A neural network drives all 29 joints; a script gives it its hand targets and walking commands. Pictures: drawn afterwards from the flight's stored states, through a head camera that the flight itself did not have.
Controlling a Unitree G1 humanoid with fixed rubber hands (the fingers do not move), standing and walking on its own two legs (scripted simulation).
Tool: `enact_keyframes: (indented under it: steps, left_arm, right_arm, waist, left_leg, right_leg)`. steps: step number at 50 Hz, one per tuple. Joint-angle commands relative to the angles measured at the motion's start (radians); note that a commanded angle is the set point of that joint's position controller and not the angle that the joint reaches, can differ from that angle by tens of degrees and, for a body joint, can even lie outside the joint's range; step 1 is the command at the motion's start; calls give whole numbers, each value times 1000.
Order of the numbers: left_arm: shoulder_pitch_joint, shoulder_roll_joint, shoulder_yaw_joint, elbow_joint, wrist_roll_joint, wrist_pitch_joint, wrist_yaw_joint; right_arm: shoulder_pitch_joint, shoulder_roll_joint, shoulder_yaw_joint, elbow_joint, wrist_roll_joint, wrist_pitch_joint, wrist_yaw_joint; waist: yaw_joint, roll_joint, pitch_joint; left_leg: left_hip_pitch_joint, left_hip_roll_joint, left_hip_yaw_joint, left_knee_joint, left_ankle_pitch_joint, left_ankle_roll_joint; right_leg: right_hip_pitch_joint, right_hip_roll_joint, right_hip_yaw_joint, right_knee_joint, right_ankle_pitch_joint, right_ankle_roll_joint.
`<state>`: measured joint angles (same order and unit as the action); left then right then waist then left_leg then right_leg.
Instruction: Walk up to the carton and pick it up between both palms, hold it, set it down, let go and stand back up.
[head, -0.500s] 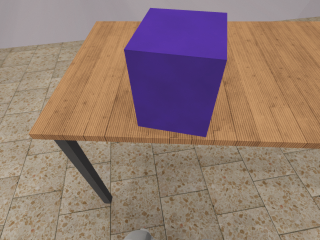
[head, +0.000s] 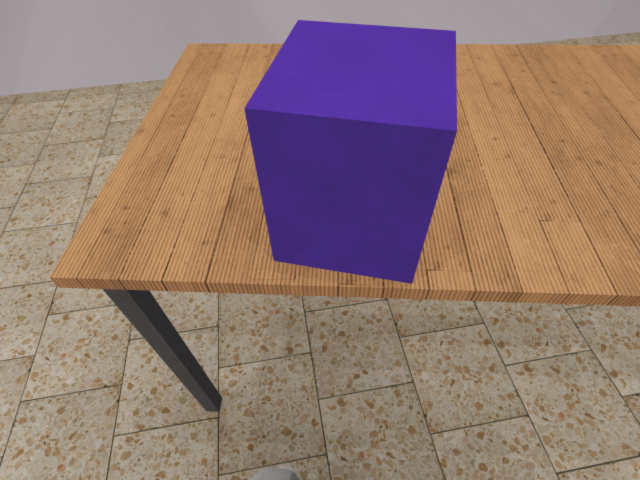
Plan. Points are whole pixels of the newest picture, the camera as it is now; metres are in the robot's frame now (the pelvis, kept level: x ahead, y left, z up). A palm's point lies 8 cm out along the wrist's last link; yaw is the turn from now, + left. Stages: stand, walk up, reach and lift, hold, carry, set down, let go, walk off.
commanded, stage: walk up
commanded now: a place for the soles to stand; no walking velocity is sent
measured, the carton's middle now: (356, 155) +0.49 -0.03 +0.14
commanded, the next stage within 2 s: reach and lift in 1.16 s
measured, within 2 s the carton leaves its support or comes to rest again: neither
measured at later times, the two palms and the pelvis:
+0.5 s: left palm out of the picture +0.08 +0.30 -0.10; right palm out of the picture +0.09 -0.31 -0.11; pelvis +0.02 -0.01 +0.00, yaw +0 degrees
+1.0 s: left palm out of the picture +0.10 +0.30 -0.10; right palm out of the picture +0.11 -0.30 -0.11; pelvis +0.04 -0.01 +0.00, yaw +0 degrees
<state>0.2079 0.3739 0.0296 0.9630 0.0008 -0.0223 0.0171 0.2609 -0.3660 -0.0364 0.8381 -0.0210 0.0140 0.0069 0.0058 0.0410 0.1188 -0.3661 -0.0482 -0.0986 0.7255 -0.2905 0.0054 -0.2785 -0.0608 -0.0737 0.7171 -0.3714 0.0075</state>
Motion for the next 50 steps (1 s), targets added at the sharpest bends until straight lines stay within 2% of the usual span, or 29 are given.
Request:
enact_keyframes:
  steps: [1,3,6,7,9,11,12,14,15,18,20,21,22,24,25,27,28,30,32,33,35,36,38,40,41,44,46,48,50]
  left_arm:
    - [-23,210,61,-72,0,-11,1]
    - [26,228,52,-54,10,-31,3]
    - [-39,300,69,-55,11,-38,3]
    - [-67,321,75,-69,19,-36,7]
    - [-85,308,79,-92,12,-31,11]
    - [-84,274,73,-112,18,-29,5]
    - [-99,246,60,-91,19,-22,0]
    - [-63,227,61,-88,8,-14,-10]
    - [-37,229,64,-72,10,-15,-12]
    - [8,230,62,-59,20,-29,-13]
    - [46,281,70,-49,29,-45,-15]
    - [38,304,79,-41,32,-50,-9]
    - [10,337,86,-50,29,-51,-6]
    - [-70,322,76,-61,29,-50,-7]
    - [-87,295,66,-70,25,-48,-5]
    - [-53,254,56,-81,14,-46,1]
    - [-56,247,59,-86,9,-48,2]
    - [-56,252,66,-104,0,-36,5]
    - [-43,242,61,-84,-7,-32,6]
    - [-38,244,59,-73,2,-32,8]
    - [42,272,69,-60,9,-39,10]
    - [19,314,76,-51,19,-42,9]
    - [-40,319,78,-73,17,-39,6]
    - [-111,272,68,-81,15,-34,4]
    - [-100,251,65,-94,9,-34,7]
    - [-51,222,57,-92,-3,-29,3]
    - [5,247,71,-82,4,-35,2]
    - [7,264,71,-69,18,-40,5]
    - [-11,308,82,-57,27,-43,7]
  right_arm:
    - [-117,-295,-66,-28,5,-39,1]
    - [-131,-261,-56,-39,9,-43,-5]
    - [-93,-217,-59,-10,22,-28,-3]
    - [-64,-204,-59,-14,24,-21,-2]
    - [-43,-226,-67,-3,17,-20,0]
    - [-2,-249,-69,22,6,-35,4]
    - [-14,-245,-65,21,-4,-44,7]
    - [-33,-305,-75,8,-4,-48,6]
    - [-48,-310,-74,9,-10,-47,6]
    - [-122,-271,-56,-26,-7,-41,2]
    - [-147,-223,-47,-16,2,-39,10]
    - [-116,-180,-49,-19,-1,-36,11]
    - [-80,-192,-58,9,6,-34,11]
    - [-28,-212,-60,11,8,-44,12]
    - [-36,-215,-63,13,1,-56,8]
    - [-37,-222,-61,12,5,-69,2]
    - [-26,-236,-56,8,8,-67,1]
    - [0,-255,-61,15,7,-66,-7]
    - [-54,-259,-54,-1,14,-63,-8]
    - [-50,-250,-53,-8,12,-64,-11]
    - [-127,-221,-46,-32,21,-52,-6]
    - [-104,-198,-39,-21,23,-47,-5]
    - [-54,-218,-45,1,21,-49,-11]
    - [-5,-229,-53,26,7,-55,-7]
    - [-12,-241,-55,13,9,-58,-9]
    - [-29,-264,-53,-8,12,-62,-12]
    - [-74,-252,-39,-9,10,-62,-9]
    - [-109,-231,-42,-19,15,-58,-3]
    - [-98,-201,-51,-20,15,-47,-3]
  waist:
    - [27,44,-91]
    - [46,32,-125]
    - [6,-124,-129]
    - [-5,-167,-127]
    - [-20,-151,-125]
    - [-23,-86,-133]
    - [-29,-72,-116]
    - [-12,89,-120]
    - [-1,75,-53]
    - [39,-37,-31]
    - [49,-64,-64]
    - [49,-175,-60]
    - [29,-160,-63]
    - [-13,-184,-96]
    - [-15,-156,-116]
    - [-4,-63,-200]
    - [4,-88,-213]
    - [5,-31,-247]
    - [23,14,-175]
    - [29,-23,-158]
    - [68,-114,-192]
    - [49,-172,-167]
    - [5,-100,-181]
    - [-21,-136,-145]
    - [-21,-77,-180]
    - [15,-34,-195]
    - [44,29,-152]
    - [42,-38,-147]
    - [30,-189,-146]
  left_leg:
    - [-46,236,-401,-375,-84,183]
    - [-42,165,-266,-251,113,117]
    - [5,39,-60,-40,166,50]
    - [7,28,9,-10,113,30]
    - [62,59,23,-14,105,52]
    - [86,67,-29,-135,44,81]
    - [92,78,-101,-205,-73,97]
    - [25,200,-406,-395,-367,169]
    - [-9,228,-475,-448,-451,195]
    - [-144,185,-346,-385,-374,151]
    - [-195,64,-137,-201,-236,58]
    - [-192,13,-45,-52,-126,36]
    - [-130,19,17,2,-121,20]
    - [-22,44,40,-89,-93,27]
    - [19,64,29,-128,83,44]
    - [109,77,-49,-130,315,69]
    - [101,88,-59,-104,452,82]
    - [120,110,-93,-100,518,105]
    - [65,152,-171,-156,439,139]
    - [24,155,-197,-147,393,136]
    - [-56,97,-109,-63,301,102]
    - [-78,47,-11,-1,240,58]
    - [2,64,26,-51,142,38]
    - [83,83,-21,-130,267,66]
    - [105,118,-114,-146,347,95]
    - [70,172,-221,-170,347,183]
    - [-44,166,-230,-190,235,153]
    - [-72,100,-117,-114,187,92]
    - [-81,42,5,12,137,64]
  right_leg:
    - [38,35,62,-4,-148,-52]
    - [123,-28,120,-171,32,-72]
    - [86,-175,215,-288,161,-114]
    - [79,-231,224,-283,201,-161]
    - [33,-243,199,-229,289,-172]
    - [0,-183,146,-173,35,-138]
    - [-43,-129,127,-162,-97,-119]
    - [-63,23,47,5,-178,-55]
    - [-85,58,44,33,-200,-47]
    - [67,18,99,-150,-140,-73]
    - [151,-115,252,-322,-235,-122]
    - [136,-217,350,-432,-326,-163]
    - [91,-293,396,-456,-288,-201]
    - [100,-276,273,-361,40,-199]
    - [110,-220,169,-264,242,-158]
    - [113,-139,85,-148,328,-99]
    - [130,-101,49,-107,378,-79]
    - [115,-68,34,-43,303,-65]
    - [102,-39,54,-35,212,-57]
    - [118,-44,59,-47,192,-69]
    - [222,-118,154,-193,168,-100]
    - [220,-190,190,-248,202,-139]
    - [157,-250,215,-231,276,-176]
    - [88,-155,85,-156,277,-116]
    - [78,-103,49,-86,238,-84]
    - [90,-26,55,-36,88,-66]
    - [147,-31,93,-91,47,-73]
    - [173,-96,137,-196,37,-110]
    - [168,-217,224,-273,121,-165]
